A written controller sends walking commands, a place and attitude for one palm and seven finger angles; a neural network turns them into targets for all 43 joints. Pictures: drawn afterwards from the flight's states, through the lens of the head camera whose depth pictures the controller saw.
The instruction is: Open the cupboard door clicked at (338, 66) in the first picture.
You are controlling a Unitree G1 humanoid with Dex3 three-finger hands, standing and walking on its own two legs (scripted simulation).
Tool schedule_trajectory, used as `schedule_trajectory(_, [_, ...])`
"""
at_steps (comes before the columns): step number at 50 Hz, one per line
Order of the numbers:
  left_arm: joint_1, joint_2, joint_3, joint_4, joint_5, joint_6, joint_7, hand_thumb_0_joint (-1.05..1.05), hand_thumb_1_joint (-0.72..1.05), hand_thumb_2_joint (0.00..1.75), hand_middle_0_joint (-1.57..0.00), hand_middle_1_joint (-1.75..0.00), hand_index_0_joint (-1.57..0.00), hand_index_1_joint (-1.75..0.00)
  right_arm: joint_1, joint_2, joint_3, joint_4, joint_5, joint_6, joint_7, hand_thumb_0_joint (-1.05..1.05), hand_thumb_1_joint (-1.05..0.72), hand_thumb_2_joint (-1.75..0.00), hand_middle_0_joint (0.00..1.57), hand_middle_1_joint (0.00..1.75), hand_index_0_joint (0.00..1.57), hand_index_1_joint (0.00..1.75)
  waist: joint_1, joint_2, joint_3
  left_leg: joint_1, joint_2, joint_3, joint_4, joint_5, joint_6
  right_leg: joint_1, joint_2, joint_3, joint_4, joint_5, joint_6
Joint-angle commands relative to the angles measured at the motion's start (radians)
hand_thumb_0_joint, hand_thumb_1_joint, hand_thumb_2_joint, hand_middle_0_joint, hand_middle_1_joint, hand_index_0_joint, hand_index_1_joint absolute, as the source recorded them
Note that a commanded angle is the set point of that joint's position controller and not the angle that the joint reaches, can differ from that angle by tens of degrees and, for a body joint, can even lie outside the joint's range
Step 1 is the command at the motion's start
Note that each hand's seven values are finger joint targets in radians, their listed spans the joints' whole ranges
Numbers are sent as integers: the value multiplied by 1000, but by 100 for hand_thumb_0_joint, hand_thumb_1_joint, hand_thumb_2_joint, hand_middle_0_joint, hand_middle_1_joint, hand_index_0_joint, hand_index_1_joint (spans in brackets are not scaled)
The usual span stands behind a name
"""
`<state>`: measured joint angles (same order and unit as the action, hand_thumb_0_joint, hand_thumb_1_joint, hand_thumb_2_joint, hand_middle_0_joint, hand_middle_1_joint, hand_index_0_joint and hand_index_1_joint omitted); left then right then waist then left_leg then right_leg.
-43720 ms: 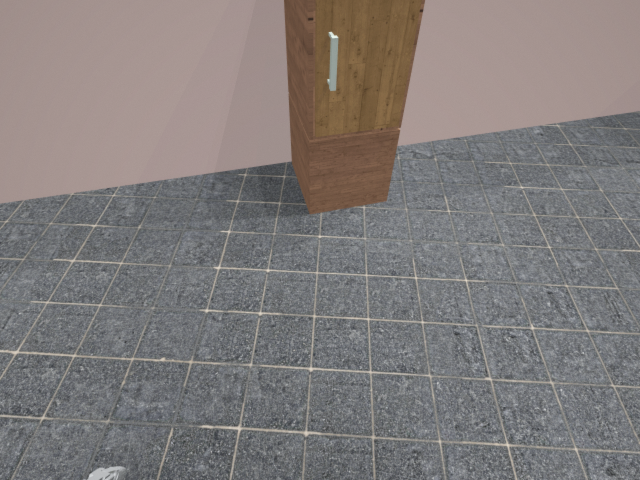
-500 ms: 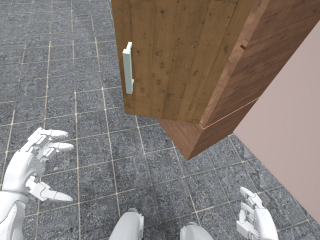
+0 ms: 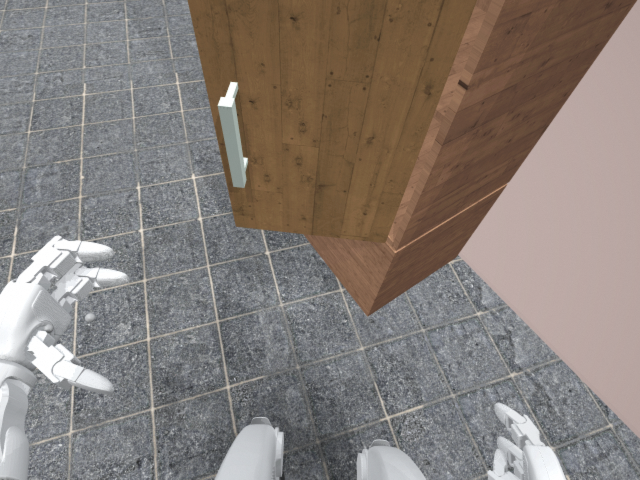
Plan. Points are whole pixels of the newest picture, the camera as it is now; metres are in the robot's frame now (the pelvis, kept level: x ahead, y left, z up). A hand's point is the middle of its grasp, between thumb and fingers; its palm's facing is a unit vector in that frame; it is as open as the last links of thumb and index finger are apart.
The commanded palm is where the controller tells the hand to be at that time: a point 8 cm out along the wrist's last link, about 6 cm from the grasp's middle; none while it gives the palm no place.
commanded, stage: raise the hand with hooked fingers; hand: left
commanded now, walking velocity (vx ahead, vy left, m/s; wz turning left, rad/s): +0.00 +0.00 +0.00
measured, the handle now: (236, 138) +0.59 +0.16 +0.03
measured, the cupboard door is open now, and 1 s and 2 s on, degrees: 50 50 50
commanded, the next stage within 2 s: move the hooked fingers beside the handle in 0.32 s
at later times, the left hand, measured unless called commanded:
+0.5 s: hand (99, 315) +0.29 +0.27 +0.04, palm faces -0.04 -1.00 -0.03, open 14.0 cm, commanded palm +0.28 +0.31 +0.05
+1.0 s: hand (143, 250) +0.37 +0.24 +0.04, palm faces -0.05 -1.00 -0.02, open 14.0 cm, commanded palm +0.36 +0.29 +0.04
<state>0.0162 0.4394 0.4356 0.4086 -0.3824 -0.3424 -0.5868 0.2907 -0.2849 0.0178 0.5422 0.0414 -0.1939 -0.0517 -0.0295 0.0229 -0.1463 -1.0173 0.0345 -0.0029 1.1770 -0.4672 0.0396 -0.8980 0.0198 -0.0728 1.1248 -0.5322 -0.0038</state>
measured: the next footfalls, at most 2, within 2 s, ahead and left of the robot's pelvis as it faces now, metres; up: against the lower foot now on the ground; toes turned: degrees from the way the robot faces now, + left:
none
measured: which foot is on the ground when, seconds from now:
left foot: down 0.00-1.00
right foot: down 0.00-1.00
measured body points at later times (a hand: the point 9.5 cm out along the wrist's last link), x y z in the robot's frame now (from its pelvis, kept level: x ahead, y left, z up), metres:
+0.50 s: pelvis +0.00 -0.01 +0.00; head +0.09 +0.02 +0.44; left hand +0.28 +0.32 +0.05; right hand +0.17 -0.26 -0.08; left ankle +0.05 +0.09 -0.65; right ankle +0.01 -0.13 -0.65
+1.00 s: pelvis +0.01 +0.00 +0.00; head +0.10 +0.02 +0.44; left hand +0.37 +0.30 +0.04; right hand +0.12 -0.26 -0.10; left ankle +0.05 +0.09 -0.65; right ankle +0.01 -0.13 -0.65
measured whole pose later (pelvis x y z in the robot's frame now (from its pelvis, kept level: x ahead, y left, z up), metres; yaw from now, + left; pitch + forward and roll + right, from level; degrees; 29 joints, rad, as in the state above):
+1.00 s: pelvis +0.01 +0.00 +0.00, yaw -1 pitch +20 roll -3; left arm -0.30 0.43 0.39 0.65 -0.28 -0.36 -0.48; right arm 0.31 -0.28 0.03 0.58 0.04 -0.10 -0.04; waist -0.06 0.02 -0.15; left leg -1.05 0.04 0.01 1.19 -0.48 0.04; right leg -0.95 0.02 -0.06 1.14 -0.54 0.00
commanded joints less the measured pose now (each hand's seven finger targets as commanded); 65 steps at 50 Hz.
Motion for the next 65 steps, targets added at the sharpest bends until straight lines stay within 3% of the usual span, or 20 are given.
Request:
schedule_trajectory(1, [-131, 243, 102, -181, -32, -71, 6, 0, -50, 30, -30, -120, -30, -120, -9, -158, -64, -142, 1, -48, -12, 0, -90, -90, 20, 30, 20, 30, 20, 78, -269, 301, -15, -58, -170, 182, -13, 44, 26, 31, -155, 138, -31])
schedule_trajectory(5, [-133, 261, 115, -210, -30, -85, 13, 0, -50, 30, -30, -120, -30, -120, -8, -154, -64, -141, 0, -50, -14, 0, -90, -90, 20, 30, 20, 30, 24, 98, -304, 307, -15, -48, -154, 212, -10, 66, 24, 45, -148, 170, -30])
schedule_trajectory(9, [-139, 241, 97, -193, -34, -77, 9, 0, -50, 30, -30, -120, -30, -120, -8, -154, -61, -143, 2, -47, -18, 0, -90, -90, 20, 30, 20, 30, 13, 63, -275, 281, -14, -49, -148, 191, -6, 59, 29, 46, -151, 155, -29])
schedule_trajectory(11, [-131, 241, 98, -194, -32, -73, 5, 0, -50, 30, -30, -120, -30, -120, -8, -152, -61, -140, 5, -45, -18, 0, -90, -90, 20, 30, 20, 30, 17, 90, -296, 292, -17, -43, -146, 206, -7, 70, 23, 51, -151, 177, -26])
schedule_trajectory(21, [-138, 237, 94, -201, -31, -69, 4, 0, -50, 30, -30, -120, -30, -120, -15, -152, -60, -143, 4, -42, -19, 0, -90, -90, 20, 30, 20, 30, 18, 93, -297, 308, -14, -50, -145, 219, -11, 50, 26, 40, -139, 190, -27])
schedule_trajectory(23, [-209, 208, 57, -203, -25, -69, 10, 0, -50, 30, -30, -120, -30, -120, -16, -154, -59, -136, 4, -42, -21, 0, -90, -90, 20, 30, 20, 30, -2, 86, -286, 320, -11, -61, -149, 199, -12, 15, 26, 29, -136, 169, -25])
schedule_trajectory(25, [-289, 226, 59, -163, -20, -66, 12, 0, -50, 30, -30, -120, -30, -120, -9, -160, -56, -120, 2, -40, -28, 0, -90, -90, 20, 30, 20, 30, -14, 71, -270, 292, -10, -59, -133, 179, -9, -1, 27, 37, -135, 156, -26])
schedule_trajectory(28, [-370, 202, 16, -136, 6, -65, 21, 0, -50, 30, -30, -120, -30, -120, -6, -162, -57, -112, 3, -38, -34, 0, -90, -90, 20, 30, 20, 30, -21, 97, -277, 324, -8, -73, -148, 142, -13, -41, 22, 30, -133, 119, -28])
schedule_trajectory(30, [-387, 228, 28, -140, 19, -63, 26, 0, -50, 30, -30, -120, -30, -120, 2, -166, -59, -109, 2, -35, -35, 0, -90, -90, 20, 30, 20, 30, -8, 123, -332, 370, -5, -77, -150, 187, -18, -35, 21, 26, -124, 145, -34])
schedule_trajectory(32, [-414, 232, 25, -112, 30, -51, 39, 0, -50, 30, -30, -120, -30, -120, 3, -165, -58, -105, 2, -24, -34, 0, -90, -90, 20, 30, 20, 30, -12, 99, -329, 363, -4, -77, -154, 185, -16, -29, 20, 27, -130, 148, -30])
schedule_trajectory(39, [-455, 254, 55, -45, 50, -51, 90, 0, -50, 30, -30, -120, -30, -120, 17, -159, -54, -105, -5, 14, -18, 0, -90, -90, 20, 30, 20, 30, 10, 116, -367, 376, -4, -75, -158, 262, -24, 8, 24, 22, -118, 201, -37])
schedule_trajectory(43, [-482, 208, 9, -11, 69, -61, 103, 0, -50, 30, -30, -120, -30, -120, 34, -160, -62, -96, -4, 37, -7, 0, -90, -90, 20, 30, 20, 30, -15, 101, -351, 403, 5, -80, -165, 279, -28, -30, 23, 16, -124, 206, -28])
schedule_trajectory(48, [-594, 246, 31, 75, 86, -83, 115, 0, -50, 30, -30, -120, -30, -120, 53, -169, -63, -72, -5, 60, -8, 0, -90, -90, 20, 30, 20, 30, -25, 64, -333, 347, 0, -73, -156, 223, -20, -22, 23, 26, -127, 182, -29])
schedule_trajectory(51, [-655, 274, 44, 89, 96, -106, 114, 0, -50, 30, -30, -120, -30, -120, 65, -168, -62, -60, -7, 72, -10, 0, -90, -90, 20, 30, 20, 30, -23, 97, -376, 379, 0, -71, -143, 273, -22, -21, 24, 31, -116, 218, -33])
schedule_trajectory(52, [-689, 253, 17, 91, 104, -112, 114, 0, -50, 30, -30, -120, -30, -120, 67, -165, -63, -55, -9, 75, -9, 0, -90, -90, 20, 30, 20, 30, -33, 119, -385, 396, 2, -73, -141, 274, -23, -41, 24, 31, -114, 210, -31])
schedule_trajectory(57, [-786, 280, 26, 233, 124, -114, 116, 0, -50, 30, -30, -120, -30, -120, 85, -171, -59, -27, -9, 95, -12, 0, -90, -90, 20, 30, 20, 30, -45, 85, -347, 339, 2, -71, -125, 230, -17, -61, 26, 35, -113, 189, -30])
schedule_trajectory(58, [-833, 285, 21, 240, 128, -115, 116, 0, -50, 30, -30, -120, -30, -120, 86, -171, -59, -22, -10, 97, -12, 0, -90, -90, 20, 30, 20, 30, -55, 86, -358, 325, 0, -67, -117, 218, -12, -61, 23, 40, -112, 186, -27])
schedule_trajectory(59, [-845, 310, 44, 269, 125, -119, 115, 0, -50, 30, -30, -120, -30, -120, 95, -172, -58, -20, -10, 101, -14, 0, -90, -90, 20, 30, 20, 30, -51, 69, -360, 316, 0, -65, -108, 230, -11, -52, 29, 41, -106, 199, -32])
schedule_trajectory(62, [-899, 344, 54, 314, 145, -126, 111, 0, -50, 30, -30, -120, -30, -120, 103, -174, -55, -13, -13, 114, -11, 0, -90, -90, 20, 30, 20, 30, -49, 110, -392, 322, 2, -62, -96, 250, -13, -61, 25, 45, -95, 214, -30])
schedule_trajectory(65, [-936, 355, 59, 345, 148, -137, 104, 0, -50, 30, -30, -120, -30, -120, 116, -174, -56, -12, -15, 125, -7, 0, -90, -90, 20, 30, 20, 30, -49, 107, -443, 330, 4, -60, -76, 286, -12, -54, 30, 49, -80, 246, -30])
